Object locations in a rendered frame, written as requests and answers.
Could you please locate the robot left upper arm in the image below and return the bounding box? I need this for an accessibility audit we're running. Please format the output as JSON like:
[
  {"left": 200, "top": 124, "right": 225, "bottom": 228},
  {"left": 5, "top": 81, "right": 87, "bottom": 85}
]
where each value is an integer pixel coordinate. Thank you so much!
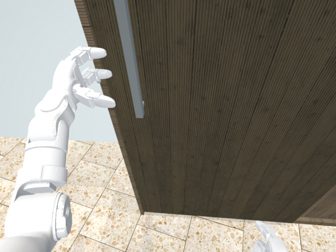
[{"left": 0, "top": 192, "right": 72, "bottom": 252}]

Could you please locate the handle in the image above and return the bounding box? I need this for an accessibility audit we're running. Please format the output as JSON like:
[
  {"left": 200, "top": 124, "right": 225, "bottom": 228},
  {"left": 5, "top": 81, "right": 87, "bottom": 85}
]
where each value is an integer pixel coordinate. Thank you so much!
[{"left": 113, "top": 0, "right": 144, "bottom": 118}]

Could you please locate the robot left hand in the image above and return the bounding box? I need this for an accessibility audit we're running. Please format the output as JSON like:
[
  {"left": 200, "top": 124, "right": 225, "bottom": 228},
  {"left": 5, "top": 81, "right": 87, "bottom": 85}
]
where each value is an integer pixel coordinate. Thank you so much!
[{"left": 52, "top": 46, "right": 116, "bottom": 108}]

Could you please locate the left robot forearm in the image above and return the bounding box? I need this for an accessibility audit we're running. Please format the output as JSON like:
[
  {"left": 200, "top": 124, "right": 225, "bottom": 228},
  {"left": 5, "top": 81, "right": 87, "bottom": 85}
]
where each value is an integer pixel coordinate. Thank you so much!
[{"left": 4, "top": 88, "right": 77, "bottom": 238}]

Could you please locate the robot right hand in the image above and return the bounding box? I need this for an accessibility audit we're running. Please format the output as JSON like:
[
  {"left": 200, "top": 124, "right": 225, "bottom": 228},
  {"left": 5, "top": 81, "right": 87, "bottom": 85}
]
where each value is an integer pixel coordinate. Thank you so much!
[{"left": 250, "top": 220, "right": 288, "bottom": 252}]

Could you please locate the wardrobe door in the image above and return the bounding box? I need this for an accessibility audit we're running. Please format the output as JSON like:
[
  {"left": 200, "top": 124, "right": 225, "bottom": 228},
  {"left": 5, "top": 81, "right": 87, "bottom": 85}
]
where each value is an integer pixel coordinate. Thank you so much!
[
  {"left": 300, "top": 185, "right": 336, "bottom": 219},
  {"left": 84, "top": 0, "right": 336, "bottom": 223}
]

